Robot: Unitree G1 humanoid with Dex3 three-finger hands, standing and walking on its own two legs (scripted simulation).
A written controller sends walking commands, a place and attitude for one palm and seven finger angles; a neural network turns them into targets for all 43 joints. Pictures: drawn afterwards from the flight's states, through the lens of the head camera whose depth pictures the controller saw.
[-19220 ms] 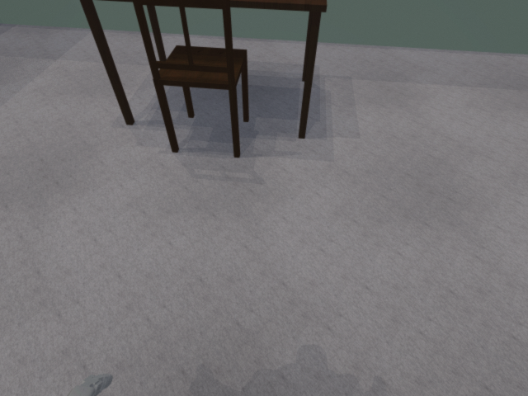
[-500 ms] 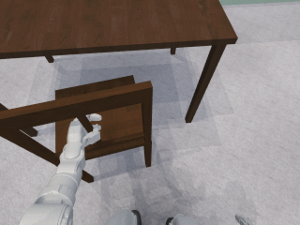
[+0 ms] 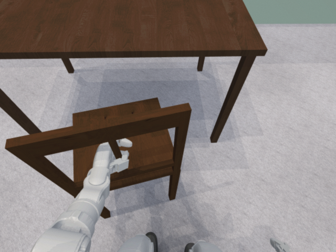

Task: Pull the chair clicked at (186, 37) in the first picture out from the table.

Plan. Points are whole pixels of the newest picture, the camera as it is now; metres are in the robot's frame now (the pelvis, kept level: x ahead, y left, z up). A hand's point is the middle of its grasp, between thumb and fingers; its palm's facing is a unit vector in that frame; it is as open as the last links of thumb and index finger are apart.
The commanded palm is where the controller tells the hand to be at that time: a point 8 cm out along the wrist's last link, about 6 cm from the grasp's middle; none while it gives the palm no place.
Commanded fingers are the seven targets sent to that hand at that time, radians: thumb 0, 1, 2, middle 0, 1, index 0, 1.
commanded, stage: step backward, pulling the chair out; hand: left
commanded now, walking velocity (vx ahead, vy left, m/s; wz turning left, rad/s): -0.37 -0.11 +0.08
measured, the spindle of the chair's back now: (119, 158) +0.37 +0.15 -0.09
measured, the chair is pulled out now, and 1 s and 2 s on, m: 0.18 0.27 0.31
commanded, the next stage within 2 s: none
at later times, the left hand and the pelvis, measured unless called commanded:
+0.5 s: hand (124, 168) +0.33 +0.13 -0.06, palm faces +0.05 -0.98 -0.18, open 5.1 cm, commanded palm +0.32 +0.19 -0.06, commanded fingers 0.00 0.90 0.90 -0.50 -1.45 -0.50 -1.45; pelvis -0.03 -0.01 +0.00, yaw +4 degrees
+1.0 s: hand (121, 191) +0.26 +0.13 -0.07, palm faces +0.01 -0.98 -0.19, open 5.1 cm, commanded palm +0.26 +0.18 -0.06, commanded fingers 0.00 0.90 0.90 -0.50 -1.45 -0.50 -1.45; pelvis -0.09 -0.01 +0.00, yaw +1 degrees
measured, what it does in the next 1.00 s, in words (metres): steps on the spot: left foot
